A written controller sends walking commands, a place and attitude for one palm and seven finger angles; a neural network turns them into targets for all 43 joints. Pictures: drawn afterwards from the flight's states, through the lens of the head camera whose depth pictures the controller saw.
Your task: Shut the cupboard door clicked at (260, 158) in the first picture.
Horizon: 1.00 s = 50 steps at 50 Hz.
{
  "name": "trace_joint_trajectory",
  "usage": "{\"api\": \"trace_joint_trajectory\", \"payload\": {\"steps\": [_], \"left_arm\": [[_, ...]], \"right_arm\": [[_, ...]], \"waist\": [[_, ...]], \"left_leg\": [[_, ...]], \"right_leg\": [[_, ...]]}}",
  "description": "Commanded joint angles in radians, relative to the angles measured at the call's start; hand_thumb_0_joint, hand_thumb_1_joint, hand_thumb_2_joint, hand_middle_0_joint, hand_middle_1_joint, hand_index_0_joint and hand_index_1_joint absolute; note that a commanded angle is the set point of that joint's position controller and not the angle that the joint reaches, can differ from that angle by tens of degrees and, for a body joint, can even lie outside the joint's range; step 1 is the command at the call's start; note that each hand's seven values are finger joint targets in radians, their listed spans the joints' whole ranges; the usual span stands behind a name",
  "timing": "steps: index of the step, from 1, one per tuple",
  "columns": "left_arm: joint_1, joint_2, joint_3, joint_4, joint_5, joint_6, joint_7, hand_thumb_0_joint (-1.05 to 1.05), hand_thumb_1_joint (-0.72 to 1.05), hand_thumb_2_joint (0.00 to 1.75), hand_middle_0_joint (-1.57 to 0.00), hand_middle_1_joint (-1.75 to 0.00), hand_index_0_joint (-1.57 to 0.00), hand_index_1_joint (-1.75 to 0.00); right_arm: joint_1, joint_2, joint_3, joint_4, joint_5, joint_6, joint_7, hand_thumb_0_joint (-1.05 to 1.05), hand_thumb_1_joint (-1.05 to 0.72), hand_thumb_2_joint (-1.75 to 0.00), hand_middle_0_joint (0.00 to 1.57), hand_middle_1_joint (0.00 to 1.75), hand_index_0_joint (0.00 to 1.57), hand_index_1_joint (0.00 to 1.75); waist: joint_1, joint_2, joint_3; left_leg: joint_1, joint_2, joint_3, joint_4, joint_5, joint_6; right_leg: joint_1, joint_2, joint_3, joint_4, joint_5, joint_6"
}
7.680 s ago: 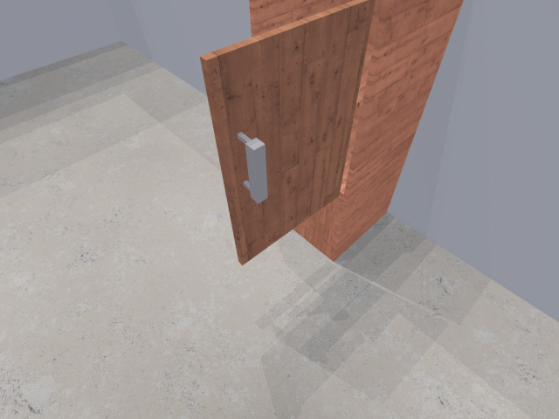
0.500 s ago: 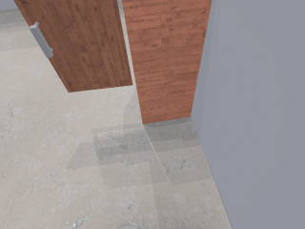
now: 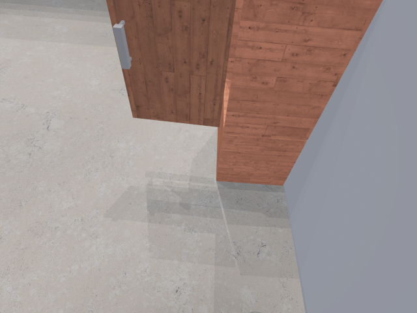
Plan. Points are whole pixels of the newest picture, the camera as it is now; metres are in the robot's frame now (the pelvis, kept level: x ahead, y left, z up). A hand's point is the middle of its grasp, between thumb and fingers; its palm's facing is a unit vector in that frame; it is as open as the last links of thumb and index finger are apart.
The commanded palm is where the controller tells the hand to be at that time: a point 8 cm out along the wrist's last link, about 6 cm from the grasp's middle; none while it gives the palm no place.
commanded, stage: take the last steps up to it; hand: left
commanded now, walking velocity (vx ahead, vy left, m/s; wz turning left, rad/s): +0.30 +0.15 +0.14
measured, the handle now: (124, 44) +0.90 +0.38 +0.02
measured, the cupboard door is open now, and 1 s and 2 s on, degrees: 87 87 87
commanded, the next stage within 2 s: come to a stop and stand still in 1.06 s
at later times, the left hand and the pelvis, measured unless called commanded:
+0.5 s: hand (144, 277) +0.21 +0.16 -0.15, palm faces +0.14 -0.96 -0.24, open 7.2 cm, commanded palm none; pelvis +0.15 -0.03 +0.00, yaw +4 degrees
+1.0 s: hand (114, 262) +0.24 +0.25 -0.18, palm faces +0.21 -0.96 -0.17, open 7.4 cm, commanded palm none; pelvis +0.32 +0.09 -0.01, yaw +5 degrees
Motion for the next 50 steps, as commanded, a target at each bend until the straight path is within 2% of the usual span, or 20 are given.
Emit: {"api": "trace_joint_trajectory", "payload": {"steps": [1,10,12,14,15,16,17,18,20,22,24,29,39,40,42,43,44,45,46,50], "left_arm": [[-0.097,0.05,0.004,-0.101,-0.001,-0.056,-0.009,0.0,0.9,0.9,-0.2,-0.3,-0.2,-0.3],[-0.24,0.015,-0.014,-0.159,-0.004,-0.059,-0.009,0.0,0.9,0.9,-0.2,-0.3,-0.2,-0.3],[-0.214,0.018,-0.009,-0.157,-0.003,-0.064,-0.009,0.0,0.9,0.9,-0.2,-0.3,-0.2,-0.3],[-0.066,0.04,0.004,-0.112,-0.001,-0.074,-0.008,0.0,0.9,0.9,-0.2,-0.3,-0.2,-0.3],[0.087,0.085,0.021,-0.068,0.002,-0.087,-0.002,0.0,0.9,0.9,-0.2,-0.3,-0.2,-0.3],[0.235,0.197,0.048,-0.029,0.01,-0.097,0.012,0.0,0.9,0.9,-0.2,-0.3,-0.2,-0.3],[0.259,0.236,0.054,-0.022,-0.009,-0.092,0.017,0.0,0.9,0.9,-0.2,-0.3,-0.2,-0.3],[0.149,0.188,0.046,-0.051,-0.015,-0.093,0.023,0.0,0.9,0.9,-0.2,-0.3,-0.2,-0.3],[0.027,0.087,0.016,-0.069,-0.013,-0.097,0.025,0.0,0.9,0.9,-0.2,-0.3,-0.2,-0.3],[0.006,0.027,0.0,-0.065,-0.011,-0.11,0.022,0.0,0.9,0.9,-0.2,-0.3,-0.2,-0.3],[0.042,0.02,-0.003,-0.043,-0.01,-0.123,0.021,0.0,0.9,0.9,-0.2,-0.3,-0.2,-0.3],[0.126,0.037,0.001,0.008,-0.008,-0.143,0.02,0.0,0.9,0.9,-0.2,-0.3,-0.2,-0.3],[0.171,0.093,0.008,0.06,0.008,-0.127,0.03,0.0,0.9,0.9,-0.2,-0.3,-0.2,-0.3],[0.168,0.096,0.009,0.059,0.007,-0.123,0.03,0.0,0.9,0.9,-0.2,-0.3,-0.2,-0.3],[0.15,0.085,0.008,0.054,0.002,-0.116,0.029,0.0,0.9,0.9,-0.2,-0.3,-0.2,-0.3],[0.208,0.031,0.001,0.046,-0.009,-0.109,0.024,0.0,0.9,0.9,-0.2,-0.3,-0.2,-0.3],[0.19,-0.006,-0.014,0.019,-0.01,-0.107,0.024,0.0,0.9,0.9,-0.2,-0.3,-0.2,-0.3],[0.123,-0.007,-0.014,-0.009,-0.009,-0.106,0.03,0.0,0.9,0.9,-0.2,-0.3,-0.2,-0.3],[0.07,-0.008,-0.016,-0.019,-0.009,-0.101,0.03,0.0,0.9,0.9,-0.2,-0.3,-0.2,-0.3],[0.1,-0.044,-0.011,0.005,0.002,-0.07,0.016,0.0,0.9,0.9,-0.2,-0.3,-0.2,-0.3]], "right_arm": [[0.134,-0.154,-0.024,0.009,0.011,-0.034,-0.019,0.0,-0.9,-0.9,0.2,0.3,0.2,0.3],[0.228,-0.136,-0.021,0.078,0.002,-0.035,-0.013,0.0,-0.9,-0.9,0.2,0.3,0.2,0.3],[0.228,-0.141,-0.021,0.09,0.0,-0.034,-0.012,0.0,-0.9,-0.9,0.2,0.3,0.2,0.3],[0.209,-0.142,-0.021,0.095,0.007,-0.034,-0.014,0.0,-0.9,-0.9,0.2,0.3,0.2,0.3],[0.196,-0.135,-0.024,0.089,0.017,-0.039,-0.009,0.0,-0.9,-0.9,0.2,0.3,0.2,0.3],[0.228,-0.095,-0.023,0.064,0.032,-0.045,0.0,0.0,-0.9,-0.9,0.2,0.3,0.2,0.3],[0.205,-0.114,-0.029,0.044,0.022,-0.037,-0.002,0.0,-0.9,-0.9,0.2,0.3,0.2,0.3],[0.177,-0.141,-0.04,0.057,0.018,-0.026,0.0,0.0,-0.9,-0.9,0.2,0.3,0.2,0.3],[0.099,-0.077,-0.037,0.056,0.01,-0.009,0.01,0.0,-0.9,-0.9,0.2,0.3,0.2,0.3],[0.143,-0.029,-0.031,0.082,0.004,0.013,0.02,0.0,-0.9,-0.9,0.2,0.3,0.2,0.3],[0.172,-0.02,-0.029,0.092,0.002,0.02,0.025,0.0,-0.9,-0.9,0.2,0.3,0.2,0.3],[0.067,-0.018,-0.032,0.045,0.003,0.021,0.036,0.0,-0.9,-0.9,0.2,0.3,0.2,0.3],[-0.149,-0.045,-0.021,-0.054,0.011,-0.011,0.06,0.0,-0.9,-0.9,0.2,0.3,0.2,0.3],[-0.123,-0.053,-0.022,-0.049,0.01,-0.017,0.055,0.0,-0.9,-0.9,0.2,0.3,0.2,0.3],[0.122,-0.131,-0.038,0.024,0.0,-0.03,0.037,0.0,-0.9,-0.9,0.2,0.3,0.2,0.3],[0.234,-0.242,-0.063,0.046,-0.01,-0.038,0.022,0.0,-0.9,-0.9,0.2,0.3,0.2,0.3],[0.3,-0.294,-0.075,0.056,0.001,-0.03,0.002,0.0,-0.9,-0.9,0.2,0.3,0.2,0.3],[0.265,-0.275,-0.067,0.048,0.004,-0.023,-0.007,0.0,-0.9,-0.9,0.2,0.3,0.2,0.3],[0.193,-0.23,-0.054,0.028,0.004,-0.029,-0.008,0.0,-0.9,-0.9,0.2,0.3,0.2,0.3],[0.071,-0.101,-0.015,0.004,0.006,-0.05,-0.018,0.0,-0.9,-0.9,0.2,0.3,0.2,0.3]], "waist": [[-0.037,0.136,0.006],[-0.058,0.14,0.089],[-0.043,0.139,0.075],[0.029,0.087,0.02],[0.094,0.009,-0.06],[0.135,-0.239,-0.18],[0.112,-0.24,-0.185],[0.075,-0.144,-0.081],[0.018,-0.066,0.056],[-0.022,-0.081,0.06],[-0.032,-0.082,0.016],[-0.011,-0.053,-0.008],[0.018,-0.136,0.056],[0.003,-0.131,0.04],[-0.103,-0.004,-0.08],[-0.126,0.22,-0.213],[-0.142,0.341,-0.274],[-0.132,0.227,-0.22],[-0.102,0.152,-0.153],[-0.018,0.154,-0.024]], "left_leg": [[0.17,0.239,-0.225,-0.22,0.477,0.138],[0.075,0.242,-0.187,-0.246,0.386,0.156],[0.059,0.235,-0.179,-0.212,0.397,0.145],[-0.02,0.182,-0.133,-0.042,0.444,0.103],[-0.126,0.122,-0.088,0.149,0.403,0.06],[-0.363,-0.008,-0.01,0.454,0.031,0.0],[-0.433,-0.023,-0.073,0.714,-0.262,-0.019],[-0.448,0.052,-0.14,0.79,-0.162,-0.02],[-0.44,0.108,-0.137,0.786,-0.002,-0.037],[-0.385,0.122,-0.105,0.738,0.092,-0.06],[-0.394,0.123,-0.074,0.673,0.137,-0.081],[-0.494,0.137,-0.042,0.546,0.191,-0.111],[-0.361,0.09,0.025,0.153,0.117,-0.059],[-0.277,0.066,0.043,0.11,0.104,-0.047],[0.08,0.051,0.054,-0.008,0.168,-0.032],[0.307,0.267,-0.201,-0.005,0.279,0.033],[0.384,0.405,-0.401,-0.092,0.402,0.117],[0.33,0.437,-0.374,-0.112,0.438,0.166],[0.188,0.41,-0.325,-0.14,0.372,0.159],[-0.035,0.311,-0.13,-0.213,0.414,0.113]], "right_leg": [[-0.228,-0.01,0.033,0.084,0.118,0.004],[-0.084,0.012,-0.019,-0.296,0.157,-0.003],[0.008,0.035,-0.03,-0.367,0.153,-0.017],[0.258,0.066,-0.044,-0.487,0.225,-0.032],[0.501,0.013,0.028,-0.555,0.247,-0.055],[0.75,-0.284,0.412,-0.676,0.19,-0.151],[0.684,-0.444,0.644,-0.815,0.208,-0.216],[0.524,-0.409,0.584,-0.855,0.045,-0.204],[0.261,-0.316,0.385,-0.888,0.045,-0.151],[0.177,-0.238,0.188,-0.906,0.159,-0.104],[0.231,-0.207,0.102,-0.903,0.295,-0.095],[0.377,-0.214,0.037,-0.873,0.564,-0.118],[0.425,-0.258,0.006,-0.798,0.61,-0.122],[0.405,-0.252,-0.006,-0.746,0.665,-0.115],[0.281,-0.17,-0.084,-0.437,0.607,-0.068],[0.082,-0.033,-0.131,-0.185,0.194,-0.026],[-0.079,0.052,-0.065,0.079,-0.174,-0.021],[-0.151,0.021,0.021,0.211,-0.162,-0.048],[-0.168,-0.01,0.034,0.264,-0.096,-0.049],[-0.101,-0.043,0.058,0.158,0.074,-0.03]]}}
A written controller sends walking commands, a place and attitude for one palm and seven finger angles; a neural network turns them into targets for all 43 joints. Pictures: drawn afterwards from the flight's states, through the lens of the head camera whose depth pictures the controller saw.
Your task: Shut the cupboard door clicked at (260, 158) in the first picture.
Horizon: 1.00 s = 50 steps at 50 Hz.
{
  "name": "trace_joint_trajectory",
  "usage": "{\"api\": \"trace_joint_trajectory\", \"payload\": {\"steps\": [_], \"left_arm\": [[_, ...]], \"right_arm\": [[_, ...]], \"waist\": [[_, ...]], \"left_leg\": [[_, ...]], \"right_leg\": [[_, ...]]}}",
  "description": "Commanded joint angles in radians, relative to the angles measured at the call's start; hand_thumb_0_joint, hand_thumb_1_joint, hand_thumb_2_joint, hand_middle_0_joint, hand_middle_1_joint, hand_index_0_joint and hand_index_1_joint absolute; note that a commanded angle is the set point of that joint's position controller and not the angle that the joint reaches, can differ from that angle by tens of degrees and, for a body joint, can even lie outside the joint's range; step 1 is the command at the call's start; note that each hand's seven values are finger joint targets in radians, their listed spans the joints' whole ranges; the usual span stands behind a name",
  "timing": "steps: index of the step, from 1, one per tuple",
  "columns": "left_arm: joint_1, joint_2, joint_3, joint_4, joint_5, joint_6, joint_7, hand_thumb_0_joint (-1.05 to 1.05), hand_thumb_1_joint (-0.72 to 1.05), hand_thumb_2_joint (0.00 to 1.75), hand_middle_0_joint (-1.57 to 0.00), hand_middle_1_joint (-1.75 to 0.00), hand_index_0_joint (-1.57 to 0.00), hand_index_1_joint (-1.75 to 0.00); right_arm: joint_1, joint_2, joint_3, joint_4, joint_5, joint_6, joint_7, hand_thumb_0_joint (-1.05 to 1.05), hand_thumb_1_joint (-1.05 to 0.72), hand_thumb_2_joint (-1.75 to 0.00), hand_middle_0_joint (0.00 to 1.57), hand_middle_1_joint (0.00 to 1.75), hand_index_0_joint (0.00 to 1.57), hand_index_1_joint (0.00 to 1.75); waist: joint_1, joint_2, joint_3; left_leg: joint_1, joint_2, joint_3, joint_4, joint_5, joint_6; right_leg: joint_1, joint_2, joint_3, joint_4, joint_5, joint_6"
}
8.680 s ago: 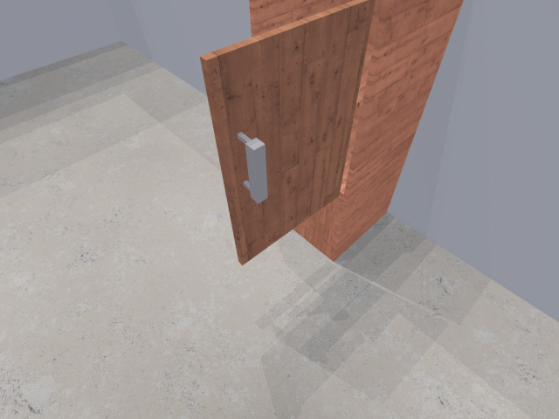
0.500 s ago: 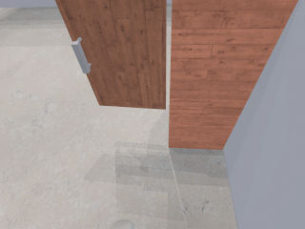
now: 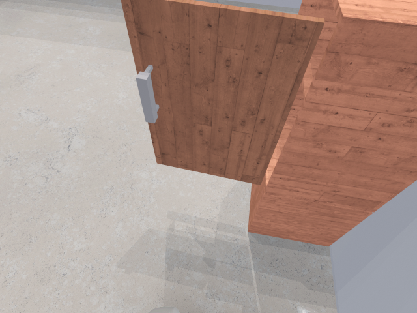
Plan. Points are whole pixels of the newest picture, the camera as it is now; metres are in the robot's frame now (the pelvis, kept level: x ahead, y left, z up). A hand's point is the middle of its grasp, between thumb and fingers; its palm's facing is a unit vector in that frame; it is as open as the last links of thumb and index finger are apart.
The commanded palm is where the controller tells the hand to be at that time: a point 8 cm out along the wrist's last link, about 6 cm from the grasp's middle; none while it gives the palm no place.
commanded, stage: take the last steps up to it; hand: left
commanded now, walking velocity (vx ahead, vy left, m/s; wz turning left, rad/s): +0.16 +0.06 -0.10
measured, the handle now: (150, 94) +0.60 +0.24 +0.03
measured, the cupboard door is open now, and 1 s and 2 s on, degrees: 87 87 87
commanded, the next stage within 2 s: come to a stop and stand still in 0.06 s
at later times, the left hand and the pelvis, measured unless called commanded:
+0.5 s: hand (145, 275) +0.20 +0.17 -0.16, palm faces -0.03 -0.98 -0.18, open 7.4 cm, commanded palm none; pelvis +0.10 +0.01 +0.00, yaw -2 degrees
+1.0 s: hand out of the picture +0.09 +0.16 -0.17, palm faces +0.04 -0.99 -0.16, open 7.4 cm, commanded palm none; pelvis +0.08 -0.01 +0.01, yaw -2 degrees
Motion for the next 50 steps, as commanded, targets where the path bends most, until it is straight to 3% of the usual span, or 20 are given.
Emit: {"api": "trace_joint_trajectory", "payload": {"steps": [1,8,11,12,13,14,15,19,23,26,28,31,33,35,36,38,40,43,45,50], "left_arm": [[0.024,0.027,0.011,-0.081,0.005,-0.018,-0.006,0.0,0.9,0.9,-0.2,-0.3,-0.2,-0.3],[-0.089,0.032,0.006,-0.151,0.007,-0.006,-0.01,0.0,0.9,0.9,-0.2,-0.3,-0.2,-0.3],[-0.05,0.054,0.004,-0.133,0.006,-0.009,0.002,0.0,0.9,0.9,-0.2,-0.3,-0.2,-0.3],[-0.007,0.092,0.006,-0.124,0.005,-0.016,0.006,0.0,0.9,0.9,-0.2,-0.3,-0.2,-0.3],[-0.005,0.148,0.007,-0.12,0.005,-0.024,0.012,0.0,0.9,0.9,-0.2,-0.3,-0.2,-0.3],[-0.04,0.197,0.005,-0.122,-0.004,-0.023,0.015,0.0,0.9,0.9,-0.2,-0.3,-0.2,-0.3],[-0.088,0.201,-0.003,-0.134,-0.006,-0.016,0.016,0.0,0.9,0.9,-0.2,-0.3,-0.2,-0.3],[-0.145,0.17,0.001,-0.143,-0.017,-0.006,0.035,0.0,0.9,0.9,-0.2,-0.3,-0.2,-0.3],[-0.148,0.144,0.008,-0.162,-0.018,0.016,0.036,0.0,0.9,0.9,-0.2,-0.3,-0.2,-0.3],[-0.192,0.104,0.009,-0.183,-0.009,0.038,0.035,0.0,0.9,0.9,-0.2,-0.3,-0.2,-0.3],[-0.199,0.094,0.016,-0.192,-0.008,0.051,0.031,0.0,0.9,0.9,-0.2,-0.3,-0.2,-0.3],[-0.152,0.084,0.016,-0.176,-0.006,0.043,0.026,0.0,0.9,0.9,-0.2,-0.3,-0.2,-0.3],[-0.067,0.105,0.02,-0.151,-0.003,0.021,0.024,0.0,0.9,0.9,-0.2,-0.3,-0.2,-0.3],[-0.056,0.193,0.021,-0.128,-0.003,0.0,0.032,0.0,0.9,0.9,-0.2,-0.3,-0.2,-0.3],[-0.062,0.181,0.014,-0.122,-0.006,-0.004,0.031,0.0,0.9,0.9,-0.2,-0.3,-0.2,-0.3],[-0.096,0.163,0.012,-0.126,0.001,-0.007,0.037,0.0,0.9,0.9,-0.2,-0.3,-0.2,-0.3],[-0.099,0.159,0.008,-0.117,0.0,-0.012,0.035,0.0,0.9,0.9,-0.2,-0.3,-0.2,-0.3],[-0.122,0.16,0.006,-0.114,-0.012,-0.008,0.029,0.0,0.9,0.9,-0.2,-0.3,-0.2,-0.3],[-0.112,0.119,-0.004,-0.112,-0.018,-0.004,0.021,0.0,0.9,0.9,-0.2,-0.3,-0.2,-0.3],[-0.091,0.104,-0.016,-0.075,-0.008,0.011,0.014,0.0,0.9,0.9,-0.2,-0.3,-0.2,-0.3]], "right_arm": [[0.176,-0.121,-0.019,0.021,0.006,-0.017,-0.024,0.0,-0.9,-0.9,0.2,0.3,0.2,0.3],[0.179,-0.136,-0.028,0.029,-0.004,-0.005,-0.017,0.0,-0.9,-0.9,0.2,0.3,0.2,0.3],[0.159,-0.116,-0.013,0.04,0.005,0.006,-0.028,0.0,-0.9,-0.9,0.2,0.3,0.2,0.3],[0.157,-0.11,-0.01,0.044,0.012,0.006,-0.027,0.0,-0.9,-0.9,0.2,0.3,0.2,0.3],[0.185,-0.098,-0.011,0.045,0.023,0.014,-0.025,0.0,-0.9,-0.9,0.2,0.3,0.2,0.3],[0.234,-0.09,-0.01,0.058,0.028,0.03,-0.021,0.0,-0.9,-0.9,0.2,0.3,0.2,0.3],[0.255,-0.076,-0.009,0.075,0.03,0.042,-0.02,0.0,-0.9,-0.9,0.2,0.3,0.2,0.3],[0.28,-0.083,-0.012,0.112,0.032,0.064,-0.028,0.0,-0.9,-0.9,0.2,0.3,0.2,0.3],[0.264,-0.118,-0.03,0.102,0.018,0.067,-0.043,0.0,-0.9,-0.9,0.2,0.3,0.2,0.3],[0.245,-0.123,-0.034,0.088,0.008,0.066,-0.049,0.0,-0.9,-0.9,0.2,0.3,0.2,0.3],[0.21,-0.134,-0.038,0.07,0.001,0.067,-0.053,0.0,-0.9,-0.9,0.2,0.3,0.2,0.3],[0.166,-0.136,-0.04,0.056,0.001,0.065,-0.051,0.0,-0.9,-0.9,0.2,0.3,0.2,0.3],[0.163,-0.147,-0.052,0.052,0.013,0.063,-0.047,0.0,-0.9,-0.9,0.2,0.3,0.2,0.3],[0.193,-0.094,-0.051,0.037,0.035,0.075,-0.036,0.0,-0.9,-0.9,0.2,0.3,0.2,0.3],[0.174,-0.068,-0.044,0.038,0.037,0.082,-0.034,0.0,-0.9,-0.9,0.2,0.3,0.2,0.3],[0.147,-0.059,-0.04,0.042,0.031,0.087,-0.032,0.0,-0.9,-0.9,0.2,0.3,0.2,0.3],[0.145,-0.059,-0.036,0.051,0.036,0.082,-0.032,0.0,-0.9,-0.9,0.2,0.3,0.2,0.3],[0.192,-0.059,-0.031,0.09,0.03,0.068,-0.029,0.0,-0.9,-0.9,0.2,0.3,0.2,0.3],[0.161,-0.112,-0.033,0.084,0.019,0.052,-0.032,0.0,-0.9,-0.9,0.2,0.3,0.2,0.3],[0.094,-0.117,-0.019,0.082,0.019,0.054,-0.029,0.0,-0.9,-0.9,0.2,0.3,0.2,0.3]], "waist": [[-0.047,0.129,-0.071],[-0.045,0.107,-0.046],[-0.008,0.002,-0.046],[0.006,-0.044,-0.079],[-0.019,-0.119,-0.115],[-0.055,-0.148,-0.125],[-0.077,-0.077,-0.108],[-0.08,-0.145,-0.177],[-0.068,0.155,-0.157],[-0.074,0.186,-0.083],[-0.072,0.189,-0.041],[-0.049,0.162,-0.046],[-0.031,0.068,-0.128],[-0.067,-0.157,-0.151],[-0.061,-0.132,-0.129],[-0.068,-0.175,-0.099],[-0.076,-0.157,-0.114],[-0.104,-0.057,-0.131],[-0.082,0.068,-0.131],[-0.06,0.092,0.021]], "left_leg": [[0.142,0.266,-0.198,-0.303,0.394,0.125],[0.112,0.262,-0.15,-0.302,0.324,0.149],[0.034,0.218,-0.128,-0.167,0.387,0.077],[0.027,0.148,-0.08,-0.099,0.296,0.008],[-0.009,0.067,-0.058,-0.046,0.066,-0.048],[0.031,0.025,-0.053,-0.017,-0.141,-0.075],[0.101,0.024,-0.076,-0.016,-0.208,-0.075],[0.119,0.064,-0.089,-0.085,0.008,-0.077],[0.213,0.17,-0.133,-0.104,0.656,-0.038],[0.234,0.273,-0.208,-0.158,0.841,0.076],[0.191,0.295,-0.214,-0.171,0.763,0.12],[0.219,0.259,-0.18,-0.109,0.724,0.099],[0.246,0.169,-0.125,0.008,0.561,0.019],[0.063,0.016,-0.056,0.133,-0.161,-0.075],[0.071,0.01,-0.098,0.176,-0.321,-0.075],[0.04,0.021,-0.132,0.191,-0.314,-0.071],[0.054,0.013,-0.13,0.096,-0.245,-0.075],[0.236,0.017,-0.114,-0.137,0.035,-0.071],[0.251,0.127,-0.21,-0.162,0.197,-0.026],[0.108,0.111,-0.199,-0.243,-0.024,-0.032]], "right_leg": [[-0.132,-0.009,0.025,-0.013,0.097,-0.004],[0.026,0.032,-0.019,-0.427,0.147,-0.004],[0.236,0.056,0.0,-0.65,0.321,0.0],[0.308,0.01,0.072,-0.741,0.553,-0.004],[0.341,-0.117,0.236,-0.761,0.798,-0.073],[0.291,-0.229,0.28,-0.795,0.866,-0.157],[0.206,-0.239,0.24,-0.793,0.84,-0.181],[0.297,-0.14,0.155,-0.701,0.995,-0.134],[0.199,-0.02,0.058,-0.563,0.759,-0.055],[0.061,0.087,0.031,-0.431,0.074,-0.022],[0.023,0.095,0.06,-0.354,-0.028,-0.018],[0.068,0.095,0.043,-0.49,0.089,-0.019],[0.194,0.064,0.089,-0.711,0.532,-0.021],[0.316,-0.195,0.329,-0.766,1.038,-0.151],[0.273,-0.219,0.321,-0.807,1.039,-0.201],[0.251,-0.168,0.295,-0.792,1.019,-0.2],[0.29,-0.128,0.253,-0.764,1.04,-0.178],[0.195,-0.063,0.205,-0.753,0.711,-0.102],[0.158,0.03,0.146,-0.764,0.473,-0.029],[0.168,0.046,0.146,-0.854,0.26,-0.018]]}}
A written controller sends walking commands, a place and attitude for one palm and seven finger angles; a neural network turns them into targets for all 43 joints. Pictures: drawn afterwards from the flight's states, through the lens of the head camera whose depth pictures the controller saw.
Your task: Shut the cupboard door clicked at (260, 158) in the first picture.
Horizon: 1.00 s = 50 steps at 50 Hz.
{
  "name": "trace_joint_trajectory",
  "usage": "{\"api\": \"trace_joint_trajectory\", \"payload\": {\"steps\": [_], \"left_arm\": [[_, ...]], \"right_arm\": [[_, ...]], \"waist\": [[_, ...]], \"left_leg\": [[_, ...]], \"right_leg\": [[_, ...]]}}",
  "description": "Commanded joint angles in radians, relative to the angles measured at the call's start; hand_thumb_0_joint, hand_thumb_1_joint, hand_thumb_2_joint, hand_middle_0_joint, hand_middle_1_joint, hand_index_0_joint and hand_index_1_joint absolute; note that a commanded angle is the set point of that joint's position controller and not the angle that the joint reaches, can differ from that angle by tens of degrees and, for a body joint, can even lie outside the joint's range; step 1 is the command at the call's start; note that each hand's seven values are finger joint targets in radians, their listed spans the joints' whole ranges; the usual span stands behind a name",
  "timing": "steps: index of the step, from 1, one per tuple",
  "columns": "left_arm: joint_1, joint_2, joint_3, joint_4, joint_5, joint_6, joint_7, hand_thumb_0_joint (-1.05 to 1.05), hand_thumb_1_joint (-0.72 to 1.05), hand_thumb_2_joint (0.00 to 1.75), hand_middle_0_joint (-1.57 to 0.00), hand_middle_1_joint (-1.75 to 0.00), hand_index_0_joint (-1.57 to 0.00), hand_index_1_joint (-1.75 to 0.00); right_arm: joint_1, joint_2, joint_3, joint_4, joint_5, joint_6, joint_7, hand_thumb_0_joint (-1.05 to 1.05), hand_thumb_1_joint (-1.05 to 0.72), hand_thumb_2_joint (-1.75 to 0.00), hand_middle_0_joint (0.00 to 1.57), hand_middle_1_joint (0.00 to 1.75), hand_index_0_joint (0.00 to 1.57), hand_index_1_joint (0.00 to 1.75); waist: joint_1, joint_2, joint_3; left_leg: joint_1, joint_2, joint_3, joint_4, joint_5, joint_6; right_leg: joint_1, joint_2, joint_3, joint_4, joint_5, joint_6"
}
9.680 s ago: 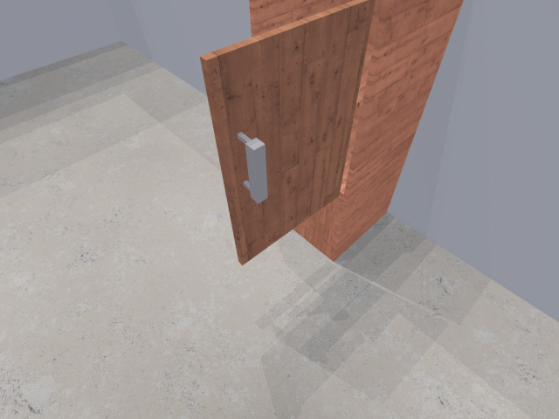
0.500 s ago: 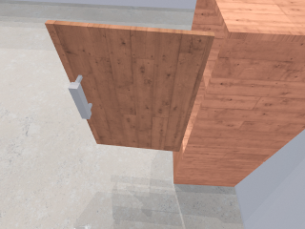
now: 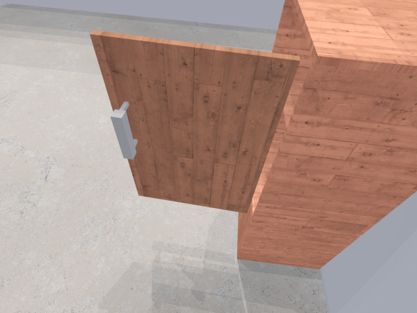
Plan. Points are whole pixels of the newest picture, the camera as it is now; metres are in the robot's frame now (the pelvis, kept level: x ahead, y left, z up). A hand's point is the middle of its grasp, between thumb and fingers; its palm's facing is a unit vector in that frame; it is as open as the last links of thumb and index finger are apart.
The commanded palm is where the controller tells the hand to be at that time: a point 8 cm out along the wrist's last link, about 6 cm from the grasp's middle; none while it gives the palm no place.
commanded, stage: come to a stop and stand still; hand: left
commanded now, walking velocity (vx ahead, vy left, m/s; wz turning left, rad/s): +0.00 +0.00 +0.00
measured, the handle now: (127, 130) +0.51 +0.26 +0.02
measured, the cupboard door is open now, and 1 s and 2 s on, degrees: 87 87 87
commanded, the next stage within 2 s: look again from close up in 1.24 s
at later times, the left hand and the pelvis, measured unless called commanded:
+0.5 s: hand out of the picture +0.01 +0.19 -0.18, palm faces +0.02 -0.99 -0.17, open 7.4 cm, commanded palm none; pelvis +0.01 +0.02 +0.00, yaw -1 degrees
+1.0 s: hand out of the picture +0.03 +0.19 -0.18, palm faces +0.03 -0.99 -0.17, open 7.3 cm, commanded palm none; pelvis +0.03 +0.02 +0.00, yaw +0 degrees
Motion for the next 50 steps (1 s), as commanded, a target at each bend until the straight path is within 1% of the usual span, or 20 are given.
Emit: {"api": "trace_joint_trajectory", "payload": {"steps": [1,3,5,6,7,9,11,13,15,22,25,31,35,37,38,41,42,44,48,50], "left_arm": [[0.017,0.096,0.011,-0.032,0.005,-0.024,-0.001,0.0,0.9,0.9,-0.2,-0.3,-0.2,-0.3],[0.026,0.096,0.009,-0.026,0.002,-0.027,-0.001,0.0,0.9,0.9,-0.2,-0.3,-0.2,-0.3],[0.029,0.099,0.009,-0.019,0.002,-0.028,-0.001,0.0,0.9,0.9,-0.2,-0.3,-0.2,-0.3],[0.032,0.095,0.008,-0.018,0.002,-0.028,-0.001,0.0,0.9,0.9,-0.2,-0.3,-0.2,-0.3],[0.034,0.095,0.009,-0.018,0.003,-0.028,-0.001,0.0,0.9,0.9,-0.2,-0.3,-0.2,-0.3],[0.038,0.094,0.007,-0.014,0.001,-0.03,-0.001,0.0,0.9,0.9,-0.2,-0.3,-0.2,-0.3],[0.04,0.093,0.007,-0.011,0.002,-0.032,0.0,0.0,0.9,0.9,-0.2,-0.3,-0.2,-0.3],[0.044,0.092,0.006,-0.009,0.0,-0.033,0.001,0.0,0.9,0.9,-0.2,-0.3,-0.2,-0.3],[0.05,0.087,0.005,-0.003,-0.001,-0.034,0.002,0.0,0.9,0.9,-0.2,-0.3,-0.2,-0.3],[0.062,0.078,0.004,0.005,-0.002,-0.033,0.007,0.0,0.9,0.9,-0.2,-0.3,-0.2,-0.3],[0.071,0.076,0.005,0.008,-0.003,-0.036,0.009,0.0,0.9,0.9,-0.2,-0.3,-0.2,-0.3],[0.07,0.07,0.003,0.012,-0.002,-0.037,0.012,0.0,0.9,0.9,-0.2,-0.3,-0.2,-0.3],[0.077,0.07,0.002,0.014,-0.002,-0.04,0.013,0.0,0.9,0.9,-0.2,-0.3,-0.2,-0.3],[0.076,0.07,0.001,0.014,-0.001,-0.039,0.014,0.0,0.9,0.9,-0.2,-0.3,-0.2,-0.3],[0.077,0.07,0.002,0.013,-0.001,-0.04,0.014,0.0,0.9,0.9,-0.2,-0.3,-0.2,-0.3],[0.078,0.07,0.002,0.013,0.0,-0.04,0.015,0.0,0.9,0.9,-0.2,-0.3,-0.2,-0.3],[0.077,0.072,0.002,0.013,0.0,-0.041,0.015,0.0,0.9,0.9,-0.2,-0.3,-0.2,-0.3],[0.076,0.072,0.002,0.015,-0.001,-0.04,0.015,0.0,0.9,0.9,-0.2,-0.3,-0.2,-0.3],[0.073,0.079,0.002,0.015,-0.001,-0.041,0.015,0.0,0.9,0.9,-0.2,-0.3,-0.2,-0.3],[0.076,0.077,0.003,0.015,-0.002,-0.041,0.015,0.0,0.9,0.9,-0.2,-0.3,-0.2,-0.3]], "right_arm": [[0.06,-0.089,-0.004,-0.009,0.002,-0.012,-0.002,0.0,-0.9,-0.9,0.2,0.3,0.2,0.3],[0.078,-0.091,-0.001,-0.001,0.001,-0.014,-0.002,0.0,-0.9,-0.9,0.2,0.3,0.2,0.3],[0.089,-0.091,0.0,0.002,0.001,-0.016,-0.002,0.0,-0.9,-0.9,0.2,0.3,0.2,0.3],[0.098,-0.084,0.001,0.007,0.001,-0.016,-0.002,0.0,-0.9,-0.9,0.2,0.3,0.2,0.3],[0.105,-0.081,0.0,0.007,0.001,-0.018,-0.002,0.0,-0.9,-0.9,0.2,0.3,0.2,0.3],[0.114,-0.088,0.002,0.011,0.0,-0.022,-0.003,0.0,-0.9,-0.9,0.2,0.3,0.2,0.3],[0.133,-0.079,0.005,0.019,0.002,-0.025,-0.004,0.0,-0.9,-0.9,0.2,0.3,0.2,0.3],[0.138,-0.083,0.007,0.025,0.003,-0.028,-0.004,0.0,-0.9,-0.9,0.2,0.3,0.2,0.3],[0.153,-0.078,0.009,0.034,0.002,-0.03,-0.006,0.0,-0.9,-0.9,0.2,0.3,0.2,0.3],[0.189,-0.061,0.013,0.057,0.003,-0.035,-0.009,0.0,-0.9,-0.9,0.2,0.3,0.2,0.3],[0.199,-0.056,0.012,0.061,0.004,-0.039,-0.012,0.0,-0.9,-0.9,0.2,0.3,0.2,0.3],[0.211,-0.042,0.012,0.07,0.005,-0.037,-0.015,0.0,-0.9,-0.9,0.2,0.3,0.2,0.3],[0.205,-0.045,0.009,0.068,0.004,-0.038,-0.016,0.0,-0.9,-0.9,0.2,0.3,0.2,0.3],[0.204,-0.045,0.008,0.068,0.004,-0.037,-0.016,0.0,-0.9,-0.9,0.2,0.3,0.2,0.3],[0.2,-0.046,0.008,0.067,0.004,-0.038,-0.017,0.0,-0.9,-0.9,0.2,0.3,0.2,0.3],[0.199,-0.046,0.008,0.067,0.004,-0.037,-0.019,0.0,-0.9,-0.9,0.2,0.3,0.2,0.3],[0.198,-0.05,0.008,0.067,0.004,-0.038,-0.019,0.0,-0.9,-0.9,0.2,0.3,0.2,0.3],[0.195,-0.056,0.008,0.066,0.004,-0.037,-0.02,0.0,-0.9,-0.9,0.2,0.3,0.2,0.3],[0.192,-0.06,0.008,0.063,0.004,-0.036,-0.02,0.0,-0.9,-0.9,0.2,0.3,0.2,0.3],[0.19,-0.063,0.007,0.061,0.003,-0.036,-0.022,0.0,-0.9,-0.9,0.2,0.3,0.2,0.3]], "waist": [[-0.022,0.063,0.068],[-0.027,0.064,0.045],[-0.027,0.059,0.04],[-0.025,0.069,0.043],[-0.026,0.056,0.035],[-0.025,0.038,0.023],[-0.024,0.025,0.015],[-0.024,0.024,0.026],[-0.024,0.016,0.019],[-0.022,0.033,0.029],[-0.022,0.027,0.003],[-0.025,0.026,0.022],[-0.029,0.029,0.006],[-0.031,0.033,0.013],[-0.03,0.046,0.009],[-0.031,0.029,0.007],[-0.033,0.04,0.0],[-0.033,0.034,0.007],[-0.035,0.033,-0.003],[-0.035,0.046,-0.01]], "left_leg": [[-0.059,0.094,-0.1,-0.16,0.034,0.02],[-0.042,0.084,-0.093,-0.157,0.034,0.017],[-0.038,0.08,-0.087,-0.161,0.021,0.017],[-0.05,0.081,-0.087,-0.171,0.007,0.018],[-0.051,0.08,-0.091,-0.173,0.011,0.018],[-0.037,0.081,-0.09,-0.172,0.033,0.018],[-0.038,0.085,-0.087,-0.175,0.052,0.02],[-0.037,0.083,-0.087,-0.172,0.073,0.018],[-0.024,0.084,-0.087,-0.169,0.105,0.019],[-0.026,0.085,-0.082,-0.168,0.163,0.02],[0.003,0.086,-0.077,-0.151,0.219,0.021],[0.0,0.086,-0.072,-0.147,0.244,0.022],[0.03,0.083,-0.071,-0.133,0.288,0.02],[0.03,0.084,-0.069,-0.131,0.3,0.019],[0.038,0.084,-0.066,-0.129,0.314,0.018],[0.047,0.086,-0.066,-0.124,0.343,0.02],[0.054,0.083,-0.067,-0.121,0.362,0.017],[0.06,0.086,-0.067,-0.121,0.378,0.017],[0.069,0.085,-0.067,-0.119,0.392,0.015],[0.079,0.084,-0.065,-0.114,0.412,0.015]], "right_leg": [[-0.019,-0.084,0.11,-0.142,0.051,-0.018],[-0.01,-0.09,0.122,-0.152,0.053,-0.019],[-0.009,-0.092,0.119,-0.156,0.044,-0.018],[0.002,-0.088,0.111,-0.158,0.039,-0.019],[0.007,-0.09,0.115,-0.156,0.045,-0.018],[0.009,-0.092,0.113,-0.148,0.063,-0.018],[0.027,-0.093,0.101,-0.145,0.078,-0.018],[0.021,-0.097,0.107,-0.14,0.091,-0.018],[0.024,-0.098,0.104,-0.132,0.112,-0.018],[0.041,-0.099,0.096,-0.112,0.158,-0.02],[0.048,-0.103,0.093,-0.102,0.2,-0.02],[0.055,-0.103,0.084,-0.101,0.223,-0.02],[0.05,-0.107,0.09,-0.093,0.267,-0.02],[0.049,-0.107,0.088,-0.09,0.276,-0.021],[0.048,-0.107,0.088,-0.089,0.284,-0.02],[0.056,-0.105,0.081,-0.088,0.303,-0.02],[0.058,-0.107,0.086,-0.083,0.322,-0.021],[0.053,-0.106,0.082,-0.08,0.321,-0.02],[0.063,-0.108,0.079,-0.079,0.334,-0.02],[0.068,-0.107,0.077,-0.079,0.347,-0.021]]}}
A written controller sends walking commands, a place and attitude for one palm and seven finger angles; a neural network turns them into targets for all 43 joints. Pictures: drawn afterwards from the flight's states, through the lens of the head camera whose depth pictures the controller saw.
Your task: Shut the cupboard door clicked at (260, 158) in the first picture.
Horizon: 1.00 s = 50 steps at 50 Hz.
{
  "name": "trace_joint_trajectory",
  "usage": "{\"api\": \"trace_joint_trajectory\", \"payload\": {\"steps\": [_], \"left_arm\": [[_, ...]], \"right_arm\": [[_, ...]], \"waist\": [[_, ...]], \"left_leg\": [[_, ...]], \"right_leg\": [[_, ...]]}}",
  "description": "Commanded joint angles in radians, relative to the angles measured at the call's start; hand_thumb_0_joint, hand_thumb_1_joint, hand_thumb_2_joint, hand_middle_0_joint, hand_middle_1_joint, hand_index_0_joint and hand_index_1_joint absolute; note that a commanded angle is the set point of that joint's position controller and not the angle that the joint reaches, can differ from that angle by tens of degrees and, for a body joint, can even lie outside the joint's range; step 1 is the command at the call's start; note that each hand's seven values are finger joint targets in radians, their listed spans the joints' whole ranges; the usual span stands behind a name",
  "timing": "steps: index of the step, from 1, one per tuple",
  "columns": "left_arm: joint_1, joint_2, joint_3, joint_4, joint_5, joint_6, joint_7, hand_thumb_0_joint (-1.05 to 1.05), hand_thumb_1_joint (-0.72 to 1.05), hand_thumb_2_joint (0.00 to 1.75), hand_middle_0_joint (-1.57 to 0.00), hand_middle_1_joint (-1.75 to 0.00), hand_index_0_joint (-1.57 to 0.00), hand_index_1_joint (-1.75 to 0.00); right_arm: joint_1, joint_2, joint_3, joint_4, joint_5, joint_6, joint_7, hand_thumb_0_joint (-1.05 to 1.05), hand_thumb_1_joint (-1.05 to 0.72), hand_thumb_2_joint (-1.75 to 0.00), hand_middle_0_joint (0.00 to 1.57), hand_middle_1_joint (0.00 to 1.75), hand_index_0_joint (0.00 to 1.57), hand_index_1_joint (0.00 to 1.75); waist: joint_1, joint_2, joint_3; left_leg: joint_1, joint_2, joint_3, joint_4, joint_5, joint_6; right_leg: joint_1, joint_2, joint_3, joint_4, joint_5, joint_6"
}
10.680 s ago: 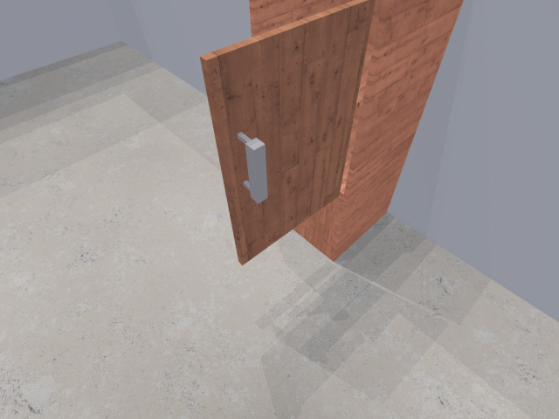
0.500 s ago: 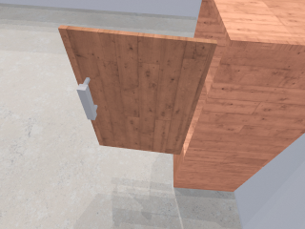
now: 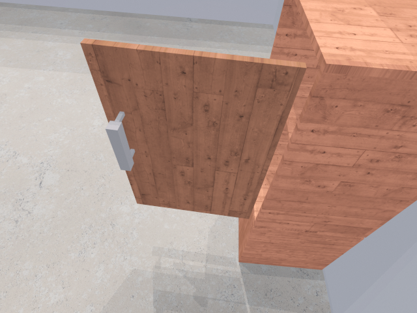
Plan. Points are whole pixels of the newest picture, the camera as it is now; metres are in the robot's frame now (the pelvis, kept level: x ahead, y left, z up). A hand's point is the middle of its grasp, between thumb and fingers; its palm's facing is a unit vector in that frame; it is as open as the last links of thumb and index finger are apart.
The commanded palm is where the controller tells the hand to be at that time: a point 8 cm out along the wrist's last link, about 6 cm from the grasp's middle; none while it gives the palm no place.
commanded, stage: come to a stop and stand still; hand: left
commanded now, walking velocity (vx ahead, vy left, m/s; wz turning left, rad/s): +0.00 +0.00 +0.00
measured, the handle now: (124, 141) +0.47 +0.24 +0.02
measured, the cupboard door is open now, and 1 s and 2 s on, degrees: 87 87 87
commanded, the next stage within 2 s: look again from close up in 0.24 s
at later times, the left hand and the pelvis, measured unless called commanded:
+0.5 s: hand out of the picture +0.00 +0.18 -0.18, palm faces +0.01 -0.97 -0.23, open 7.3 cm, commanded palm none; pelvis -0.01 +0.00 -0.01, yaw +0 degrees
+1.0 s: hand out of the picture -0.03 +0.15 -0.17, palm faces -0.01 -0.98 -0.21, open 7.4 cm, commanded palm none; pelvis -0.02 -0.02 +0.00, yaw -1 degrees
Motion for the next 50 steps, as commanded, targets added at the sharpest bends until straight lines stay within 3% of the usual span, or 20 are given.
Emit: {"api": "trace_joint_trajectory", "payload": {"steps": [1,7,16,17,18,19,20,21,23,25,26,29,32,41,45,50], "left_arm": [[0.062,0.086,0.017,-0.026,0.003,-0.016,0.004,0.0,0.9,0.9,-0.2,-0.3,-0.2,-0.3],[0.056,0.088,0.017,-0.027,0.003,-0.014,0.003,0.0,0.9,0.9,-0.2,-0.3,-0.2,-0.3],[0.054,0.093,0.017,-0.028,0.002,-0.016,0.002,0.0,0.9,0.9,-0.2,-0.3,-0.2,-0.3],[0.116,0.112,0.01,-0.003,0.02,-0.046,0.046,0.0,0.9,0.9,-0.2,-0.3,-0.2,-0.3],[0.11,0.148,0.022,-0.047,0.012,-0.052,0.04,0.0,0.9,0.9,-0.2,-0.3,-0.2,-0.3],[0.068,0.129,0.011,-0.051,0.009,-0.052,0.03,0.0,0.9,0.9,-0.2,-0.3,-0.2,-0.3],[0.064,0.117,0.004,-0.051,0.008,-0.048,0.025,0.0,0.9,0.9,-0.2,-0.3,-0.2,-0.3],[0.064,0.104,0.002,-0.058,0.006,-0.046,0.02,0.0,0.9,0.9,-0.2,-0.3,-0.2,-0.3],[0.065,0.097,0.003,-0.062,0.004,-0.042,0.017,0.0,0.9,0.9,-0.2,-0.3,-0.2,-0.3],[0.052,0.09,-0.001,-0.065,0.004,-0.034,0.015,0.0,0.9,0.9,-0.2,-0.3,-0.2,-0.3],[0.038,0.092,-0.004,-0.064,0.004,-0.03,0.011,0.0,0.9,0.9,-0.2,-0.3,-0.2,-0.3],[0.039,0.097,-0.007,-0.068,0.006,-0.021,0.006,0.0,0.9,0.9,-0.2,-0.3,-0.2,-0.3],[0.04,0.105,-0.006,-0.072,0.005,-0.018,0.002,0.0,0.9,0.9,-0.2,-0.3,-0.2,-0.3],[0.053,0.117,-0.004,-0.066,0.004,-0.02,-0.001,0.0,0.9,0.9,-0.2,-0.3,-0.2,-0.3],[0.06,0.118,-0.005,-0.056,0.004,-0.026,0.0,0.0,0.9,0.9,-0.2,-0.3,-0.2,-0.3],[0.07,0.123,-0.002,-0.051,0.006,-0.03,0.002,0.0,0.9,0.9,-0.2,-0.3,-0.2,-0.3]], "right_arm": [[0.098,-0.1,-0.014,-0.008,0.005,-0.006,-0.006,0.0,-0.9,-0.9,0.2,0.3,0.2,0.3],[0.096,-0.104,-0.014,-0.007,0.004,-0.005,-0.006,0.0,-0.9,-0.9,0.2,0.3,0.2,0.3],[0.098,-0.102,-0.015,-0.005,0.005,-0.004,-0.005,0.0,-0.9,-0.9,0.2,0.3,0.2,0.3],[0.004,-0.152,-0.016,-0.082,0.016,-0.021,0.012,0.0,-0.9,-0.9,0.2,0.3,0.2,0.3],[0.061,-0.105,-0.011,-0.109,0.002,-0.018,0.016,0.0,-0.9,-0.9,0.2,0.3,0.2,0.3],[0.072,-0.092,-0.011,-0.105,0.002,-0.02,0.013,0.0,-0.9,-0.9,0.2,0.3,0.2,0.3],[0.105,-0.098,-0.007,-0.098,0.001,-0.022,0.015,0.0,-0.9,-0.9,0.2,0.3,0.2,0.3],[0.113,-0.1,-0.003,-0.102,-0.004,-0.026,0.015,0.0,-0.9,-0.9,0.2,0.3,0.2,0.3],[0.111,-0.124,-0.003,-0.115,-0.002,-0.026,0.01,0.0,-0.9,-0.9,0.2,0.3,0.2,0.3],[0.102,-0.128,-0.001,-0.126,0.001,-0.02,0.008,0.0,-0.9,-0.9,0.2,0.3,0.2,0.3],[0.095,-0.123,0.003,-0.126,-0.001,-0.018,0.009,0.0,-0.9,-0.9,0.2,0.3,0.2,0.3],[0.078,-0.125,0.007,-0.127,0.002,-0.01,0.017,0.0,-0.9,-0.9,0.2,0.3,0.2,0.3],[0.08,-0.128,0.01,-0.117,-0.001,-0.01,0.022,0.0,-0.9,-0.9,0.2,0.3,0.2,0.3],[0.081,-0.122,0.015,-0.088,0.001,-0.015,0.022,0.0,-0.9,-0.9,0.2,0.3,0.2,0.3],[0.09,-0.122,0.014,-0.072,0.003,-0.017,0.02,0.0,-0.9,-0.9,0.2,0.3,0.2,0.3],[0.099,-0.119,0.013,-0.055,0.003,-0.013,0.02,0.0,-0.9,-0.9,0.2,0.3,0.2,0.3]], "waist": [[-0.012,0.032,-0.004],[-0.011,0.043,0.006],[-0.008,0.01,0.006],[0.013,0.078,0.009],[-0.019,0.096,-0.053],[-0.027,0.127,-0.034],[-0.027,0.129,-0.075],[-0.022,0.172,-0.11],[-0.02,0.096,-0.121],[-0.022,0.033,-0.047],[-0.022,0.046,-0.002],[-0.017,-0.014,0.086],[-0.015,-0.006,0.105],[-0.009,0.011,0.049],[-0.012,0.003,0.009],[-0.007,0.024,0.001]], "left_leg": [[0.0,0.113,-0.079,-0.032,0.424,-0.007],[-0.005,0.11,-0.08,-0.038,0.416,-0.01],[-0.007,0.109,-0.08,-0.042,0.368,-0.008],[-0.077,0.125,-0.042,0.177,0.582,-0.024],[-0.102,0.084,-0.066,0.142,0.29,-0.014],[-0.106,0.086,-0.075,0.076,0.265,-0.005],[-0.086,0.111,-0.09,0.069,0.326,0.0],[-0.047,0.123,-0.09,0.083,0.451,0.007],[-0.023,0.132,-0.094,0.101,0.523,0.016],[-0.05,0.129,-0.097,0.078,0.441,0.02],[-0.071,0.124,-0.096,0.053,0.401,0.021],[-0.131,0.108,-0.102,0.004,0.167,0.02],[-0.14,0.098,-0.104,-0.026,0.083,0.022],[-0.098,0.096,-0.081,-0.033,0.099,0.02],[-0.074,0.097,-0.071,-0.014,0.146,0.013],[-0.076,0.09,-0.056,0.004,0.132,0.007]], "right_leg": [[0.015,-0.082,0.056,-0.022,0.371,-0.046],[0.018,-0.083,0.058,-0.023,0.37,-0.046],[0.026,-0.085,0.054,-0.037,0.36,-0.047],[-0.016,-0.132,0.087,0.022,0.722,-0.022],[0.044,-0.147,0.107,0.06,0.664,-0.059],[0.017,-0.137,0.101,0.081,0.6,-0.068],[0.014,-0.107,0.071,0.085,0.413,-0.07],[0.018,-0.085,0.061,0.098,0.373,-0.076],[0.009,-0.07,0.046,0.107,0.321,-0.073],[-0.029,-0.069,0.053,0.091,0.287,-0.068],[-0.05,-0.067,0.059,0.087,0.271,-0.069],[-0.095,-0.068,0.083,0.042,0.139,-0.064],[-0.117,-0.062,0.1,0.021,0.051,-0.065],[-0.092,-0.071,0.112,0.0,0.086,-0.064],[-0.065,-0.081,0.118,0.004,0.178,-0.066],[-0.047,-0.095,0.129,0.004,0.204,-0.076]]}}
